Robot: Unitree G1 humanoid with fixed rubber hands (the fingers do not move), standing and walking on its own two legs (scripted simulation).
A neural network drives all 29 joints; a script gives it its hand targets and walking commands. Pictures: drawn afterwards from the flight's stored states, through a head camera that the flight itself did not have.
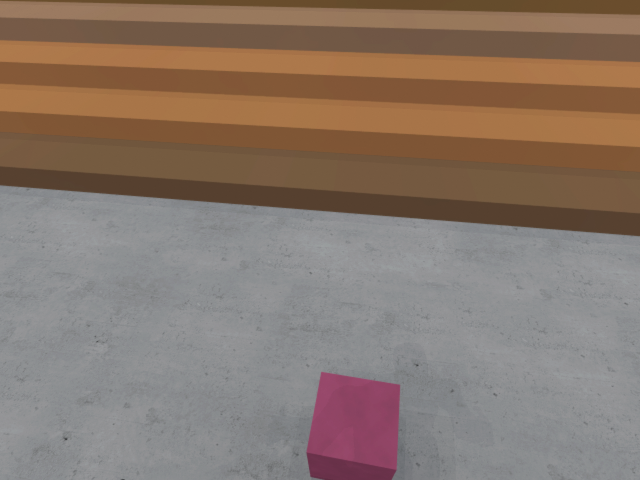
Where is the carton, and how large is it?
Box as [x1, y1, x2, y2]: [306, 372, 399, 479]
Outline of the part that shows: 321,372 306,452 310,476 323,479 391,479 396,469 399,385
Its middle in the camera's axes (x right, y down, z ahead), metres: +0.09 +0.52 +1.06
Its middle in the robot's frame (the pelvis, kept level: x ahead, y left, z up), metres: +0.39 -0.05 -0.66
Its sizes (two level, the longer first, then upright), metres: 0.210 0.200 0.250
